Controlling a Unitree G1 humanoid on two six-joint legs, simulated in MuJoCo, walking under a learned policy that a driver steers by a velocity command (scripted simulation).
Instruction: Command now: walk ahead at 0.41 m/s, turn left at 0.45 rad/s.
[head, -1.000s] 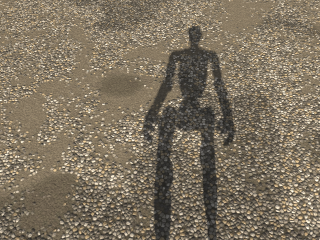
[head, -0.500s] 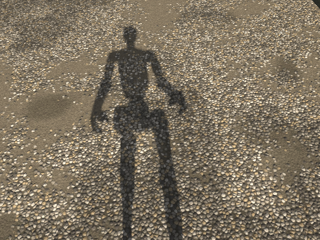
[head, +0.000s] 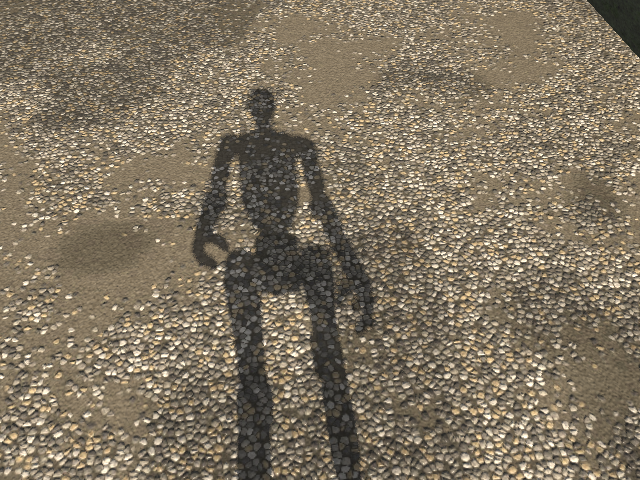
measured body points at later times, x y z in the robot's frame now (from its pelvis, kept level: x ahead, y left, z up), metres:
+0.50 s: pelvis +0.24 -0.02 -0.15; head +0.25 -0.02 +0.30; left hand +0.15 +0.21 -0.29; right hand +0.44 -0.24 -0.26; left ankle +0.32 +0.15 -0.77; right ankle +0.29 -0.13 -0.88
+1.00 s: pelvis +0.44 +0.12 -0.13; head +0.45 +0.15 +0.32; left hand +0.54 +0.41 -0.26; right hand +0.48 -0.14 -0.26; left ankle +0.38 +0.18 -0.88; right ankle +0.62 -0.04 -0.79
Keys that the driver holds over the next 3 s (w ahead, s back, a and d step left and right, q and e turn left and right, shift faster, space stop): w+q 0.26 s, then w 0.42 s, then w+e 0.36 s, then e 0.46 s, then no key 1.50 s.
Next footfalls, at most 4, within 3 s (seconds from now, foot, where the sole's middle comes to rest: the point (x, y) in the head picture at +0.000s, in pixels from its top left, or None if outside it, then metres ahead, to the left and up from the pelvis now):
0.26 right None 0.32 -0.12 -0.92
0.70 left None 0.42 0.19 -0.92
1.24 right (294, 433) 0.72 0.05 -0.92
1.68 left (207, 419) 0.77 0.26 -0.92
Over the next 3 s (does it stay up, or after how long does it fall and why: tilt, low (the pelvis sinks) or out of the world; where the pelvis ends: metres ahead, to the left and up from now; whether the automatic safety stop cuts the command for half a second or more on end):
stays up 0.66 0.16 -0.15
